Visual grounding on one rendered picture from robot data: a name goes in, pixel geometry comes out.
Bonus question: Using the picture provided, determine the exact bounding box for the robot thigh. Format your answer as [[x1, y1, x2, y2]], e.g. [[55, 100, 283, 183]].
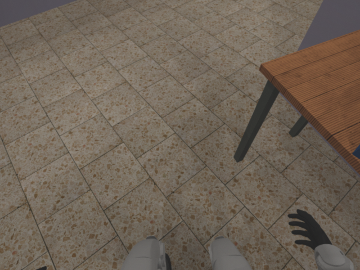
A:
[[208, 238, 252, 270], [121, 238, 166, 270]]

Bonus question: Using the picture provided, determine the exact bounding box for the right robot hand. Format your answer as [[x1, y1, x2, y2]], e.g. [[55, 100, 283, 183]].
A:
[[288, 209, 332, 250]]

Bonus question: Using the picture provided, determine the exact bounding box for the robot right thigh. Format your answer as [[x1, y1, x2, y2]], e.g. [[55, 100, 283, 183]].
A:
[[208, 238, 252, 270]]

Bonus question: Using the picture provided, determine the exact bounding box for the robot left thigh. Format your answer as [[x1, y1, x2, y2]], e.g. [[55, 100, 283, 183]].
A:
[[121, 238, 166, 270]]

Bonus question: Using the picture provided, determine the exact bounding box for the table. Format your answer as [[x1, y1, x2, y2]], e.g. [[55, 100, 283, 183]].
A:
[[234, 30, 360, 175]]

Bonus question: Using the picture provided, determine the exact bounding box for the robot right forearm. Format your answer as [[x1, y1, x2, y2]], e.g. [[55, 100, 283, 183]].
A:
[[314, 244, 354, 270]]

